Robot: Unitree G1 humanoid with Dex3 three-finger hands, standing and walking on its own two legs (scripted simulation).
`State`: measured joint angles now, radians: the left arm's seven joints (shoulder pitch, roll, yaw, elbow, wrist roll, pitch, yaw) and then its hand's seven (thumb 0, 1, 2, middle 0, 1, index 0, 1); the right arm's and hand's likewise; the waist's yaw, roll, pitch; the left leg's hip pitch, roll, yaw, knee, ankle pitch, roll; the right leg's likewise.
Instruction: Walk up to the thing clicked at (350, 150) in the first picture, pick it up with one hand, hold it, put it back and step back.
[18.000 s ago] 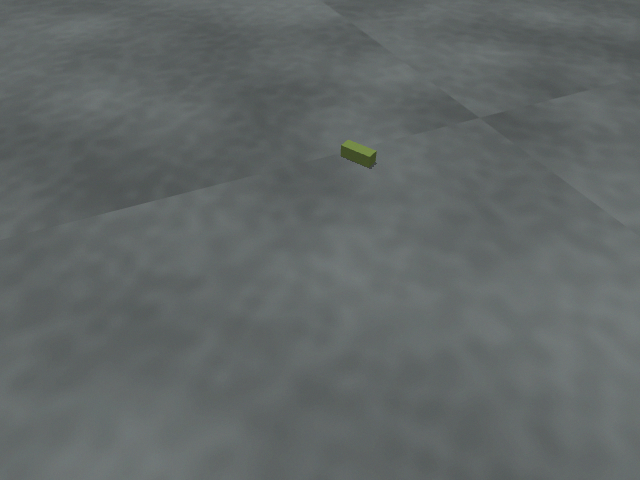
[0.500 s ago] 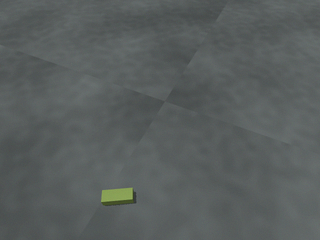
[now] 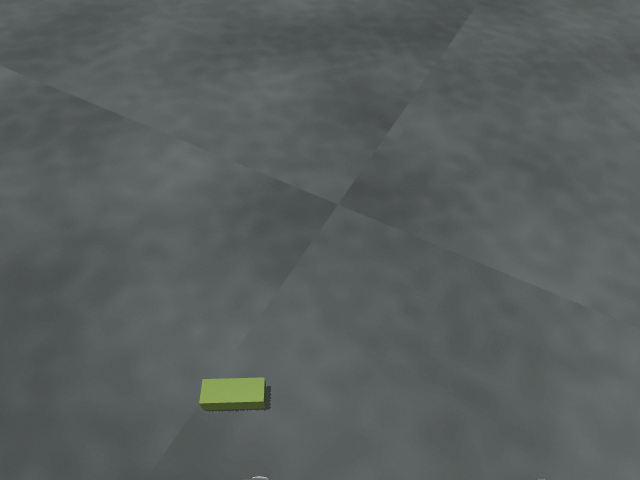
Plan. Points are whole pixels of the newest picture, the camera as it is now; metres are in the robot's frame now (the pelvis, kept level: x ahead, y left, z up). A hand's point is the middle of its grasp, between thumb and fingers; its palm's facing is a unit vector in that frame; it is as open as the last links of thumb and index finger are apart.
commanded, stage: walk up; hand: left
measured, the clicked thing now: (234, 393) +0.44 +0.25 -0.73
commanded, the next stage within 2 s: stand in 0.84 s
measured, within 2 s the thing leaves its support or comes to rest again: neither
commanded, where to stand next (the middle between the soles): +0.07 -0.01 m, yaw +2 degrees
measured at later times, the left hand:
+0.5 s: hand out of the picture +0.06 +0.26 -0.14, palm faces +0.03 -0.93 -0.37, open 7.4 cm
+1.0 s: hand out of the picture +0.07 +0.23 -0.13, palm faces +0.02 -0.94 -0.35, open 7.4 cm
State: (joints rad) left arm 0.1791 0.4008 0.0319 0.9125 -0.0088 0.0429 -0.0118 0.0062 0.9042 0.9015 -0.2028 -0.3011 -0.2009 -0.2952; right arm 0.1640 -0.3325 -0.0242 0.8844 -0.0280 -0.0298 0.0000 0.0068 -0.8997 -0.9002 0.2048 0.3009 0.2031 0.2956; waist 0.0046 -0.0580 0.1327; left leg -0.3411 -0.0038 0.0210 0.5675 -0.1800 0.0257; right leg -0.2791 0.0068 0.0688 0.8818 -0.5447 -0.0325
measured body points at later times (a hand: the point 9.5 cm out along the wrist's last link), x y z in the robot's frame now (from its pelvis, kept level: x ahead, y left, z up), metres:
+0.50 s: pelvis -0.02 -0.01 +0.00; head +0.01 -0.01 +0.45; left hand +0.06 +0.30 -0.12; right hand +0.08 -0.31 -0.12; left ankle -0.03 +0.11 -0.73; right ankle -0.01 -0.14 -0.71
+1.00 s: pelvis -0.01 -0.03 +0.02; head +0.00 -0.03 +0.47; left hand +0.07 +0.28 -0.11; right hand +0.09 -0.33 -0.11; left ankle -0.03 +0.11 -0.73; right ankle +0.01 -0.15 -0.73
